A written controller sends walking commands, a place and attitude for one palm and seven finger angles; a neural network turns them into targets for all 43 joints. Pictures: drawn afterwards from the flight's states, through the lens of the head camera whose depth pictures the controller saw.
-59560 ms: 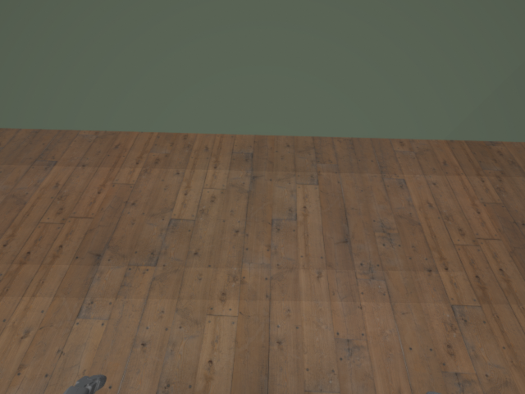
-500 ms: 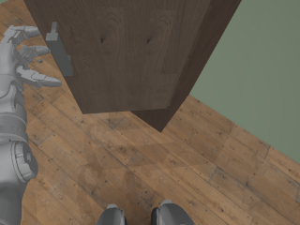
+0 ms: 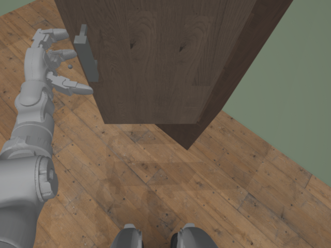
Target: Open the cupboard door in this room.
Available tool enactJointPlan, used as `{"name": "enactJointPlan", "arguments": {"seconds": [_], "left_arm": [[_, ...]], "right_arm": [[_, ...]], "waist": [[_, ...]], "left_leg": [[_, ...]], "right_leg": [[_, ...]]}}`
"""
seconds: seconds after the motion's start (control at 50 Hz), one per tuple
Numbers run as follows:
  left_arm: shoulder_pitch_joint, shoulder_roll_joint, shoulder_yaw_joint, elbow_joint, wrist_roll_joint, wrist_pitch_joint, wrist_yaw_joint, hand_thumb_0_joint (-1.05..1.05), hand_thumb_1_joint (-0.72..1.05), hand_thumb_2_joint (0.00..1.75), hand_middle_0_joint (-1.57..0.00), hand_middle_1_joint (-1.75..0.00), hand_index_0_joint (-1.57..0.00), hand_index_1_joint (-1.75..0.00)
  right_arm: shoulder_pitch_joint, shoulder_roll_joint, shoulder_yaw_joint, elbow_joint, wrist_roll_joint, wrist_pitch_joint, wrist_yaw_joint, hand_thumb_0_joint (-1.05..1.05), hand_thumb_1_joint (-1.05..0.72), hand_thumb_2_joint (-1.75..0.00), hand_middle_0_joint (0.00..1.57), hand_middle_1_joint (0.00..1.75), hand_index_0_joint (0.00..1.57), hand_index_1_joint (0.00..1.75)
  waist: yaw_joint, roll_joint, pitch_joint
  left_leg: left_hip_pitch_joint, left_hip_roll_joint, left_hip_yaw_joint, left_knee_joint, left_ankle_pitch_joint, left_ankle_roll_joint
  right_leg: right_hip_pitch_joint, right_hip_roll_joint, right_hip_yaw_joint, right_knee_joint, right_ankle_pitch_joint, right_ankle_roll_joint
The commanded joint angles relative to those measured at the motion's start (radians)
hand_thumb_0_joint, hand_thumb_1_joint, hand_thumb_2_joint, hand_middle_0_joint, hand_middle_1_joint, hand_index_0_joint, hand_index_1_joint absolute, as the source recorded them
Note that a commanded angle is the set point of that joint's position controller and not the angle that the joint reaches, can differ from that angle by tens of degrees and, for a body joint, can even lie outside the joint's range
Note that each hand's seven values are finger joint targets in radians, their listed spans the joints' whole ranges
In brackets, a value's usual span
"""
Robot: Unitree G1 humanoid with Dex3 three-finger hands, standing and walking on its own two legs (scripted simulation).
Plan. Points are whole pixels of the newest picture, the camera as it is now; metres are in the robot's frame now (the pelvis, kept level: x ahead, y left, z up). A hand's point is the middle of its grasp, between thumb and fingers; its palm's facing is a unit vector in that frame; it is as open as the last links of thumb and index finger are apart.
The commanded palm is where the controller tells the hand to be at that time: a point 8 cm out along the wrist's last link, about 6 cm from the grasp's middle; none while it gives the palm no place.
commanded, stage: slide the fingers in behind the handle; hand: left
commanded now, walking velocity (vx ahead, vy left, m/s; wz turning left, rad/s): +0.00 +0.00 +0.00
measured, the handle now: (89, 54) +0.55 +0.17 +0.08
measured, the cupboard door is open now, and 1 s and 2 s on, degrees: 43 42 44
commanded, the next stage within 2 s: move the hooked fingers beside the handle in 0.74 s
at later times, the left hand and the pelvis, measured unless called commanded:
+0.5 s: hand (76, 71) +0.50 +0.19 +0.08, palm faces +0.11 -0.99 -0.03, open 15.5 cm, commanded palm +0.48 +0.17 +0.08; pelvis +0.00 +0.00 +0.00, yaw +2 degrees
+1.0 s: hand (74, 68) +0.50 +0.20 +0.08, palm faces +0.09 -1.00 -0.03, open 15.1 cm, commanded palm +0.49 +0.18 +0.08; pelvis +0.00 +0.00 +0.00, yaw +2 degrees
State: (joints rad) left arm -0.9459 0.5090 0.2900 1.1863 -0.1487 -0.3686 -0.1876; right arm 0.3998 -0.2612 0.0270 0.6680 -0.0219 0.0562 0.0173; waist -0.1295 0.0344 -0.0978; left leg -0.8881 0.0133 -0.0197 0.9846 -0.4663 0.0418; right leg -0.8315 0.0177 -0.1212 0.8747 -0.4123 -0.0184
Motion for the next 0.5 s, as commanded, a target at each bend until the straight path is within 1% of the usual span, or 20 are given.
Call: {"name": "enactJointPlan", "arguments": {"seconds": [0.0,0.02,0.06,0.1,0.12,0.14,0.16,0.2,0.24,0.26,0.28,0.3,0.32,0.34,0.36,0.38,0.4,0.44,0.46,0.48], "left_arm": [[-0.525,-0.053,-0.123,-0.264,0.024,-0.085,-0.074,0.0,-0.5,0.3,-0.3,-1.2,-0.3,-1.2],[-0.535,-0.071,-0.137,-0.269,0.017,-0.089,-0.073,0.0,-0.5,0.3,-0.3,-1.2,-0.3,-1.2],[-0.535,-0.095,-0.154,-0.273,0.017,-0.089,-0.069,0.0,-0.5,0.3,-0.3,-1.2,-0.3,-1.2],[-0.533,-0.101,-0.157,-0.261,0.019,-0.086,-0.061,0.0,-0.5,0.3,-0.3,-1.2,-0.3,-1.2],[-0.546,-0.092,-0.152,-0.269,0.017,-0.09,-0.057,0.0,-0.5,0.3,-0.3,-1.2,-0.3,-1.2],[-0.553,-0.094,-0.156,-0.275,0.02,-0.092,-0.055,0.0,-0.5,0.3,-0.3,-1.2,-0.3,-1.2],[-0.541,-0.093,-0.155,-0.266,0.023,-0.093,-0.052,0.0,-0.5,0.3,-0.3,-1.2,-0.3,-1.2],[-0.537,-0.167,-0.213,-0.279,0.023,-0.096,-0.053,0.0,-0.5,0.3,-0.3,-1.2,-0.3,-1.2],[-0.559,-0.173,-0.219,-0.32,0.016,-0.109,-0.05,0.0,-0.5,0.3,-0.3,-1.2,-0.3,-1.2],[-0.538,-0.165,-0.214,-0.304,0.019,-0.11,-0.047,0.0,-0.5,0.3,-0.3,-1.2,-0.3,-1.2],[-0.543,-0.184,-0.229,-0.306,0.019,-0.11,-0.043,0.0,-0.5,0.3,-0.3,-1.2,-0.3,-1.2],[-0.556,-0.219,-0.254,-0.327,0.016,-0.113,-0.04,0.0,-0.5,0.3,-0.3,-1.2,-0.3,-1.2],[-0.555,-0.239,-0.271,-0.341,0.015,-0.119,-0.037,0.0,-0.5,0.3,-0.3,-1.2,-0.3,-1.2],[-0.555,-0.257,-0.282,-0.336,0.016,-0.12,-0.035,0.0,-0.5,0.3,-0.3,-1.2,-0.3,-1.2],[-0.554,-0.228,-0.262,-0.314,0.02,-0.12,-0.028,0.0,-0.5,0.3,-0.3,-1.2,-0.3,-1.2],[-0.577,-0.25,-0.28,-0.318,0.02,-0.121,-0.023,0.0,-0.5,0.3,-0.3,-1.2,-0.3,-1.2],[-0.574,-0.227,-0.26,-0.322,0.022,-0.123,-0.018,0.0,-0.5,0.3,-0.3,-1.2,-0.3,-1.2],[-0.584,-0.224,-0.258,-0.292,0.025,-0.121,-0.014,0.0,-0.5,0.3,-0.3,-1.2,-0.3,-1.2],[-0.603,-0.196,-0.24,-0.292,0.03,-0.124,-0.012,0.0,-0.5,0.3,-0.3,-1.2,-0.3,-1.2],[-0.593,-0.232,-0.267,-0.287,0.033,-0.123,-0.014,0.0,-0.5,0.3,-0.3,-1.2,-0.3,-1.2]], "right_arm": [[0.197,-0.186,-0.073,-0.014,-0.004,-0.015,-0.008,0.0,-0.9,-0.9,0.2,0.3,0.2,0.3],[0.199,-0.184,-0.072,-0.012,-0.004,-0.017,-0.009,0.0,-0.9,-0.9,0.2,0.3,0.2,0.3],[0.19,-0.183,-0.073,-0.007,-0.003,-0.018,-0.005,0.0,-0.9,-0.9,0.2,0.3,0.2,0.3],[0.188,-0.184,-0.073,-0.003,-0.003,-0.02,-0.003,0.0,-0.9,-0.9,0.2,0.3,0.2,0.3],[0.193,-0.184,-0.072,-0.001,-0.004,-0.022,-0.005,0.0,-0.9,-0.9,0.2,0.3,0.2,0.3],[0.19,-0.184,-0.074,0.003,-0.004,-0.022,-0.004,0.0,-0.9,-0.9,0.2,0.3,0.2,0.3],[0.189,-0.183,-0.075,0.005,-0.002,-0.022,-0.003,0.0,-0.9,-0.9,0.2,0.3,0.2,0.3],[0.179,-0.175,-0.074,0.003,-0.003,-0.028,0.002,0.0,-0.9,-0.9,0.2,0.3,0.2,0.3],[0.179,-0.176,-0.078,0.012,-0.006,-0.033,0.004,0.0,-0.9,-0.9,0.2,0.3,0.2,0.3],[0.179,-0.178,-0.079,0.011,-0.005,-0.031,0.004,0.0,-0.9,-0.9,0.2,0.3,0.2,0.3],[0.176,-0.176,-0.079,0.013,-0.005,-0.032,0.004,0.0,-0.9,-0.9,0.2,0.3,0.2,0.3],[0.174,-0.172,-0.079,0.011,-0.006,-0.037,0.008,0.0,-0.9,-0.9,0.2,0.3,0.2,0.3],[0.173,-0.17,-0.081,0.011,-0.005,-0.042,0.008,0.0,-0.9,-0.9,0.2,0.3,0.2,0.3],[0.168,-0.169,-0.082,0.017,-0.006,-0.044,0.01,0.0,-0.9,-0.9,0.2,0.3,0.2,0.3],[0.171,-0.175,-0.084,0.024,-0.007,-0.042,0.01,0.0,-0.9,-0.9,0.2,0.3,0.2,0.3],[0.17,-0.174,-0.083,0.025,-0.007,-0.044,0.01,0.0,-0.9,-0.9,0.2,0.3,0.2,0.3],[0.171,-0.176,-0.085,0.027,-0.006,-0.046,0.009,0.0,-0.9,-0.9,0.2,0.3,0.2,0.3],[0.169,-0.177,-0.082,0.032,-0.005,-0.048,0.009,0.0,-0.9,-0.9,0.2,0.3,0.2,0.3],[0.171,-0.179,-0.082,0.037,-0.006,-0.049,0.006,0.0,-0.9,-0.9,0.2,0.3,0.2,0.3],[0.166,-0.173,-0.08,0.032,-0.006,-0.051,0.008,0.0,-0.9,-0.9,0.2,0.3,0.2,0.3]], "waist": [[-0.112,0.168,-0.494],[-0.12,0.181,-0.487],[-0.116,0.173,-0.488],[-0.119,0.157,-0.469],[-0.125,0.149,-0.459],[-0.122,0.156,-0.475],[-0.12,0.153,-0.468],[-0.123,0.186,-0.46],[-0.123,0.199,-0.489],[-0.116,0.187,-0.479],[-0.122,0.188,-0.472],[-0.128,0.169,-0.476],[-0.129,0.192,-0.476],[-0.128,0.192,-0.478],[-0.126,0.171,-0.463],[-0.14,0.153,-0.459],[-0.133,0.149,-0.467],[-0.138,0.134,-0.463],[-0.135,0.136,-0.461],[-0.135,0.154,-0.458]], "left_leg": [[0.588,0.035,-0.114,-0.081,0.624,-0.056],[0.598,0.035,-0.119,-0.08,0.644,-0.055],[0.587,0.031,-0.116,-0.083,0.618,-0.053],[0.565,0.026,-0.108,-0.087,0.575,-0.043],[0.562,0.025,-0.111,-0.087,0.59,-0.042],[0.568,0.024,-0.112,-0.087,0.593,-0.044],[0.566,0.024,-0.109,-0.087,0.583,-0.043],[0.587,0.026,-0.113,-0.091,0.59,-0.048],[0.63,0.029,-0.123,-0.087,0.637,-0.054],[0.619,0.029,-0.125,-0.09,0.635,-0.058],[0.618,0.029,-0.123,-0.09,0.633,-0.056],[0.618,0.027,-0.123,-0.094,0.614,-0.052],[0.639,0.03,-0.131,-0.092,0.649,-0.055],[0.643,0.03,-0.131,-0.09,0.644,-0.057],[0.63,0.031,-0.139,-0.093,0.624,-0.061],[0.62,0.028,-0.133,-0.094,0.602,-0.054],[0.613,0.025,-0.127,-0.094,0.589,-0.051],[0.588,0.018,-0.121,-0.091,0.563,-0.045],[0.58,0.018,-0.124,-0.092,0.563,-0.048],[0.583,0.016,-0.121,-0.094,0.557,-0.046]], "right_leg": [[-0.013,0.042,0.049,-0.059,0.311,-0.011],[-0.021,0.043,0.047,-0.059,0.318,-0.013],[-0.015,0.042,0.048,-0.061,0.315,-0.011],[-0.005,0.042,0.05,-0.067,0.31,-0.012],[0.0,0.042,0.047,-0.065,0.321,-0.014],[0.0,0.042,0.049,-0.064,0.324,-0.012],[-0.001,0.042,0.05,-0.067,0.32,-0.013],[-0.021,0.04,0.046,-0.067,0.307,-0.014],[-0.025,0.041,0.044,-0.066,0.318,-0.013],[-0.022,0.04,0.042,-0.063,0.313,-0.016],[-0.026,0.04,0.043,-0.065,0.315,-0.015],[-0.017,0.041,0.041,-0.069,0.314,-0.013],[-0.031,0.039,0.04,-0.065,0.314,-0.014],[-0.037,0.039,0.041,-0.065,0.314,-0.012],[-0.042,0.04,0.037,-0.062,0.298,-0.014],[-0.04,0.039,0.039,-0.067,0.302,-0.012],[-0.025,0.039,0.042,-0.069,0.307,-0.013],[-0.02,0.038,0.046,-0.065,0.313,-0.013],[-0.019,0.036,0.047,-0.061,0.31,-0.015],[-0.023,0.036,0.045,-0.062,0.304,-0.015]]}}
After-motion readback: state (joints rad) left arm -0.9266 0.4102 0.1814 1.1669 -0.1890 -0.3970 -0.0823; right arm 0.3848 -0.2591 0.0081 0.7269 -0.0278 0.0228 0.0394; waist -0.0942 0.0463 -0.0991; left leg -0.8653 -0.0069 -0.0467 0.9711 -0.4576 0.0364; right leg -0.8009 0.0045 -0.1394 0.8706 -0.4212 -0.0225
